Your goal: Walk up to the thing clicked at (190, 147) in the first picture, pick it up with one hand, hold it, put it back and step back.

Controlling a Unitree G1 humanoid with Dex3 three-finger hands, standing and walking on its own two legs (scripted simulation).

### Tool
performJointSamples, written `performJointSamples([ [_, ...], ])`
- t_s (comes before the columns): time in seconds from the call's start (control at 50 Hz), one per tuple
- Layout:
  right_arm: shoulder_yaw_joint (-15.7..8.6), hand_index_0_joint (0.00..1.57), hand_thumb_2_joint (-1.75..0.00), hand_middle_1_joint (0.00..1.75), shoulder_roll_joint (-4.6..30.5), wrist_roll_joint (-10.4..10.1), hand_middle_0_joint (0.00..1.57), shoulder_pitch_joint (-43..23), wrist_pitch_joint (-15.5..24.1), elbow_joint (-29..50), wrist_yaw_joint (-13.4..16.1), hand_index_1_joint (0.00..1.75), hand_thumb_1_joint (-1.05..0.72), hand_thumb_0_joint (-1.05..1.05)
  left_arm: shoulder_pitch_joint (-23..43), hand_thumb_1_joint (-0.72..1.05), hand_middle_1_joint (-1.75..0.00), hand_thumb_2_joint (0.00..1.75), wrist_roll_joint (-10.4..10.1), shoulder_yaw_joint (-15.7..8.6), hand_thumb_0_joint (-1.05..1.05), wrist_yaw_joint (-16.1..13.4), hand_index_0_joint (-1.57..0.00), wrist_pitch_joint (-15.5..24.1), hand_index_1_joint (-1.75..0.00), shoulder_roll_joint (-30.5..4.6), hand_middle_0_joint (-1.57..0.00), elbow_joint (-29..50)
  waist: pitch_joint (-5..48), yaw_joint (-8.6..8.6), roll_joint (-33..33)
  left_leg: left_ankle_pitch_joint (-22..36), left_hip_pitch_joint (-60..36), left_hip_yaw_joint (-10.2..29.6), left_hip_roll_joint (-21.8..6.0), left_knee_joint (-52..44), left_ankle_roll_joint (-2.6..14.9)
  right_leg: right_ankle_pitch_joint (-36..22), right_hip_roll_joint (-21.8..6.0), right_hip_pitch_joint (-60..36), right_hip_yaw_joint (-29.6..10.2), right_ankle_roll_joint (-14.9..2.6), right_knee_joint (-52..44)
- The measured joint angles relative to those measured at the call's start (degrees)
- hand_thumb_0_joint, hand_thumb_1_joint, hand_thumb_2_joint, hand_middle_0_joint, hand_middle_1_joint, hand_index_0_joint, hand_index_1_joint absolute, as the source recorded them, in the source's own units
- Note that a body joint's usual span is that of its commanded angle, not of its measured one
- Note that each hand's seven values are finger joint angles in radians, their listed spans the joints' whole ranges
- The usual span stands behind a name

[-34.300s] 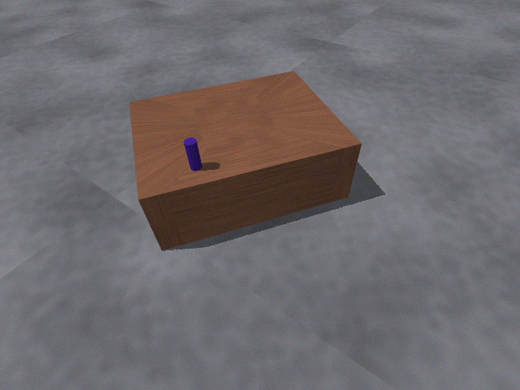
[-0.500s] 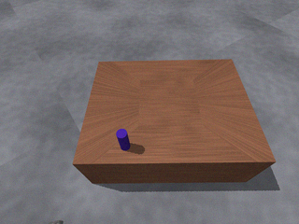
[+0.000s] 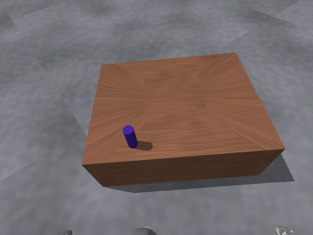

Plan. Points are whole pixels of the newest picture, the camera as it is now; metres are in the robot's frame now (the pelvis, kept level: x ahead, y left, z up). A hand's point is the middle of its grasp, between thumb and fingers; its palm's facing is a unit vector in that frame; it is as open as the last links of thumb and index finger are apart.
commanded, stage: step back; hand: left
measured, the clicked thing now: (130, 137) +0.58 +0.18 -0.33
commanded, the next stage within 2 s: none
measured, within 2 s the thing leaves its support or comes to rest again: neither
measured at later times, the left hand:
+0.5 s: hand out of the picture -0.04 +0.29 -0.15, palm faces +0.05 -0.94 -0.34, open 7.4 cm
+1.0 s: hand out of the picture -0.17 +0.26 -0.12, palm faces +0.02 -0.90 -0.44, open 7.4 cm
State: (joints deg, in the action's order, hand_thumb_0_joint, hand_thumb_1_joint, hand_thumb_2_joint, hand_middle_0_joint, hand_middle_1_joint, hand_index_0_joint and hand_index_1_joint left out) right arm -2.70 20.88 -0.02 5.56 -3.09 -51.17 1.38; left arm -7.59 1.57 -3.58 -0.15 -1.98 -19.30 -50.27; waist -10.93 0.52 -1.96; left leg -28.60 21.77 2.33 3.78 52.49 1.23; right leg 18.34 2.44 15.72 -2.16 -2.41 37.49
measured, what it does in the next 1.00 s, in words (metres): walks backwards: left foot, then right foot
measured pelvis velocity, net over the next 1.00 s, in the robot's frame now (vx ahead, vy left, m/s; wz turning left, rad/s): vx -0.29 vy -0.02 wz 0.04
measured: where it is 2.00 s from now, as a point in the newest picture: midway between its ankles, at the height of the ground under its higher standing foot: outside the picture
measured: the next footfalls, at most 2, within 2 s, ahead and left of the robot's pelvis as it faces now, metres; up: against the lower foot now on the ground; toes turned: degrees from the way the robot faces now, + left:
left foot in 0.26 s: -0.06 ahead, +0.14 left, +0.00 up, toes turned +0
right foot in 0.68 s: -0.20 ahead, -0.13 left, +0.00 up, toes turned +1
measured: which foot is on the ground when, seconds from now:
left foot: up 0.00-0.24, down 0.26-0.72, up 0.74-1.00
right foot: down 0.00-0.30, up 0.32-0.66, down 0.68-1.00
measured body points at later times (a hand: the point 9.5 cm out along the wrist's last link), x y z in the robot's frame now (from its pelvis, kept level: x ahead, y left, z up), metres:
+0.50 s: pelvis -0.13 +0.02 +0.01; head -0.08 +0.06 +0.46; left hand -0.04 +0.34 -0.12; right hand -0.02 -0.28 -0.09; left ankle -0.10 +0.14 -0.72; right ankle -0.16 -0.13 -0.63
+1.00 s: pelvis -0.29 -0.02 +0.00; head -0.23 -0.03 +0.45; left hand -0.18 +0.30 -0.09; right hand -0.21 -0.33 -0.13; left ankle -0.34 +0.11 -0.69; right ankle -0.24 -0.13 -0.72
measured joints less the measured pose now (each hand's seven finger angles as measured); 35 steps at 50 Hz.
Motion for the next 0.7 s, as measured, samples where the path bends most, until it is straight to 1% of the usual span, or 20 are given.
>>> performJointSamples([
  [0.02, 0.16, 0.21, -0.90, 0.30, -0.09, -0.03, 0.21, 0.03, -0.01, 0.01, -0.10, 0.30, -0.90, 0.01, -0.15, 0.90, -0.30, 0.90, -0.12, -0.12, 0.00, -0.02, -0.20, 0.01, -0.30, -0.10, -0.21, 0.47, 0.12, -0.61, 0.82, -1.54, 0.94, 1.01, 1.44, 4.47, -0.35, -0.71, -0.71, 0.22, -0.69, -0.06, -0.57],
  [0.06, 0.40, 0.21, -0.90, 0.30, 0.29, -0.24, 0.21, 0.49, 0.28, 0.26, -0.27, 0.30, -0.90, 0.01, -0.12, 0.90, -0.30, 0.90, -0.28, -0.30, 0.00, -0.21, -0.20, -0.14, -0.30, 0.00, -0.21, 1.31, 0.66, -1.04, 1.42, -1.56, 2.33, 3.56, 3.34, 10.77, -0.79, -2.72, -1.74, 0.67, -1.05, 0.18, -2.75],
  [0.12, 0.48, 0.21, -0.90, 0.30, 1.41, -0.23, 0.21, 1.61, 0.81, 0.74, -0.13, 0.30, -0.90, 0.00, 0.66, 0.90, -0.30, 0.90, 0.00, -0.43, 0.00, -0.38, -0.20, -0.38, -0.30, 0.07, -0.21, 2.76, 1.27, -1.34, 1.23, -0.25, 2.03, 5.71, 3.51, 12.78, -1.61, -5.27, -2.39, 2.15, -0.76, 0.68, -4.96],
  [0.18, 0.32, 0.21, -0.90, 0.30, 2.50, -0.10, 0.21, 2.57, 0.98, 0.85, 0.12, 0.30, -0.90, 0.00, 1.69, 0.90, -0.30, 0.90, 0.36, -0.32, 0.00, -0.53, -0.20, -0.38, -0.30, -0.09, -0.21, 4.56, 1.04, -0.95, 0.61, -0.58, -1.17, 5.00, 1.38, 5.29, -2.31, -6.64, -2.70, 3.84, 0.44, 1.26, -5.06],
  [0.22, 0.17, 0.21, -0.90, 0.30, 2.74, 0.13, 0.21, 3.04, 1.03, 0.70, 0.17, 0.30, -0.90, 0.00, 2.36, 0.90, -0.30, 0.90, 0.45, -0.21, 0.00, -0.55, -0.20, -0.42, -0.30, -0.51, -0.21, 5.72, 0.64, -0.55, 0.59, 0.01, -4.13, 3.17, -0.54, -3.16, -2.25, -6.98, -2.99, 5.16, 1.46, 1.76, -3.96],
  [0.26, 0.01, 0.21, -0.90, 0.30, 2.61, 0.54, 0.20, 3.54, 1.41, 0.50, 0.04, 0.30, -0.90, 0.00, 2.91, 0.90, -0.30, 0.90, 0.19, -0.10, 0.00, -0.39, -0.20, -0.74, -0.30, -1.29, -0.21, 6.62, 0.29, -0.16, 1.08, 4.48, -7.67, 1.38, -1.94, -13.42, -1.76, -6.66, -3.38, 6.90, 2.37, 2.36, -1.50],
  [0.28, -0.18, 0.21, -0.90, 0.30, 1.81, 0.89, 0.20, 3.29, 1.63, 0.05, 0.06, 0.30, -0.90, 0.00, 3.38, 0.90, -0.30, 0.90, -0.05, -0.23, 0.00, -0.30, -0.20, -1.00, -0.30, -2.09, -0.21, 6.69, -0.56, -0.30, 2.81, 7.22, -8.68, 0.45, -1.16, -15.72, -1.00, -6.36, -4.32, 7.56, 1.81, 2.77, 0.18],
  [0.3, -0.13, 0.21, -0.90, 0.30, 0.71, 1.34, 0.20, 3.06, 1.70, -0.27, -0.05, 0.30, -0.90, 0.00, 3.53, 0.90, -0.30, 0.90, -0.25, -0.51, 0.00, -0.30, -0.20, -1.39, -0.30, -2.88, -0.21, 6.49, -1.34, -0.94, 5.16, 8.14, -9.27, -0.83, 0.01, -16.26, -0.48, -6.35, -5.25, 7.93, 0.40, 2.54, 1.26],
  [0.32, 0.12, 0.21, -0.90, 0.30, -0.02, 1.83, 0.20, 3.23, 1.73, -0.27, -0.41, 0.30, -0.90, 0.00, 3.18, 0.90, -0.30, 0.90, -0.45, -0.77, 0.00, -0.38, -0.20, -1.76, -0.30, -3.18, -0.21, 6.01, -1.32, -1.46, 6.24, 8.45, -9.31, -1.70, 0.14, -16.23, -0.15, -2.34, -4.40, 8.64, -1.41, 2.17, 3.18],
  [0.34, 0.43, 0.21, -0.90, 0.30, -0.33, 2.10, 0.20, 3.58, 1.74, -0.10, -0.87, 0.30, -0.90, 0.01, 2.61, 0.90, -0.30, 0.90, -0.43, -0.97, 0.00, -0.54, -0.20, -2.15, -0.30, -3.06, -0.20, 5.29, -0.81, -1.14, 5.97, 8.62, -8.87, -1.51, -0.59, -15.90, 0.12, 3.71, -2.19, 9.61, -2.96, 2.12, 7.21],
  [0.36, 0.60, 0.21, -0.90, 0.30, -0.50, 2.28, 0.20, 4.00, 1.85, 0.02, -1.15, 0.30, -0.90, 0.01, 2.11, 0.91, -0.30, 0.90, -0.31, -1.01, 0.00, -0.65, -0.20, -2.55, -0.30, -2.87, -0.20, 4.45, -0.26, -0.27, 5.16, 9.05, -8.42, -0.56, -1.50, -15.88, 0.33, 7.87, 0.10, 10.47, -3.85, 2.12, 12.47],
  [0.38, 0.73, 0.21, -0.90, 0.30, -0.69, 2.44, 0.21, 4.46, 1.96, 0.05, -1.23, 0.30, -0.90, 0.01, 1.68, 0.91, -0.30, 0.90, -0.30, -1.03, 0.00, -0.63, -0.20, -2.87, -0.30, -2.77, -0.20, 3.73, 0.31, 0.38, 4.52, 9.85, -8.15, 0.33, -2.28, -16.52, 0.37, 9.83, 2.06, 11.19, -4.66, 1.99, 17.75],
  [0.42, 1.01, 0.21, -0.90, 0.30, -1.08, 2.62, 0.21, 4.82, 1.87, -0.11, -1.10, 0.30, -0.90, 0.01, 0.43, 0.91, -0.30, 0.90, -0.73, -1.21, 0.00, -0.45, -0.20, -2.95, -0.30, -2.89, -0.20, 3.18, 1.50, 0.09, 4.45, 12.05, -7.92, 0.40, -3.30, -19.07, 0.17, 9.67, 4.62, 12.26, -6.61, 1.65, 26.54],
  [0.44, 1.00, 0.21, -0.90, 0.30, -1.18, 2.56, 0.21, 4.70, 1.83, -0.07, -1.00, 0.30, -0.90, 0.01, -0.34, 0.91, -0.30, 0.90, -0.88, -1.32, 0.00, -0.30, -0.20, -2.82, -0.30, -3.00, -0.20, 3.22, 1.95, -0.39, 4.58, 13.06, -7.69, 0.02, -3.69, -20.21, 0.07, 8.95, 5.22, 12.36, -7.27, 1.68, 29.43],
  [0.48, 0.82, 0.21, -0.90, 0.30, -1.17, 2.33, 0.21, 4.06, 1.97, 0.44, -0.79, 0.30, -0.90, 0.01, -1.68, 0.91, -0.30, 0.90, -0.87, -1.60, 0.00, -0.07, -0.20, -2.53, -0.30, -3.26, -0.20, 3.15, 2.21, -1.03, 4.75, 14.67, -6.82, -0.57, -4.21, -21.48, -0.03, 8.09, 5.32, 11.34, -7.83, 2.49, 32.39],
  [0.54, 0.47, 0.21, -0.90, 0.30, -0.98, 1.86, 0.21, 2.47, 2.39, 2.12, -0.36, 0.30, -0.90, 0.01, -3.23, 0.91, -0.30, 0.90, -0.59, -1.89, 0.00, -0.09, -0.20, -2.37, -0.30, -3.70, -0.20, 2.76, 1.50, -1.69, 4.91, 16.18, -4.98, -1.59, -4.82, -21.42, -0.05, 8.55, 3.74, 7.81, -7.56, 4.04, 29.22],
  [0.6, 0.35, 0.21, -0.90, 0.30, -0.61, 1.78, 0.21, 0.62, 2.72, 4.09, -0.26, 0.30, -0.90, 0.01, -4.15, 0.91, -0.30, 0.90, -0.45, -1.91, 0.00, 0.01, -0.20, -2.41, -0.30, -4.04, -0.20, 2.09, 0.38, -1.99, 4.93, 17.12, -2.73, -2.88, -5.49, -20.01, -0.33, 9.83, 1.38, 3.79, -5.94, 4.78, 20.79],
  [0.64, 0.34, 0.21, -0.90, 0.30, 0.02, 1.83, 0.21, -0.44, 2.49, 5.14, -0.35, 0.30, -0.90, 0.00, -4.40, 0.91, -0.30, 0.90, -0.43, -1.72, 0.00, 0.20, -0.20, -2.23, -0.30, -3.90, -0.20, 1.66, -0.09, -2.19, 4.39, 17.52, -0.90, -3.63, -6.13, -18.41, -0.91, 9.45, -0.40, 0.79, -3.84, 4.38, 12.63],
  [0.68, 0.28, 0.21, -0.90, 0.30, 0.89, 1.76, 0.21, -1.33, 1.91, 5.77, -0.47, 0.30, -0.90, 0.00, -4.66, 0.91, -0.30, 0.90, -0.37, -1.56, 0.00, 0.53, -0.20, -1.72, -0.30, -3.61, -0.20, 1.25, -0.07, -2.34, 3.53, 17.60, 1.39, -4.15, -6.78, -16.01, -1.68, 5.72, -1.63, -2.76, -1.92, 3.42, 2.74],
  [0.7, 0.05, 0.21, -0.90, 0.30, 1.71, 1.56, 0.21, -1.93, 1.56, 5.63, -0.47, 0.30, -0.90, 0.00, -4.26, 0.91, -0.30, 0.90, -0.21, -1.57, 0.00, 0.57, -0.20, -1.42, -0.30, -2.75, -0.20, 0.60, -0.59, -2.08, 1.60, 17.65, 2.29, -3.34, -7.81, -14.67, -2.12, 5.62, -0.75, -3.73, -0.92, 2.67, 0.56],
])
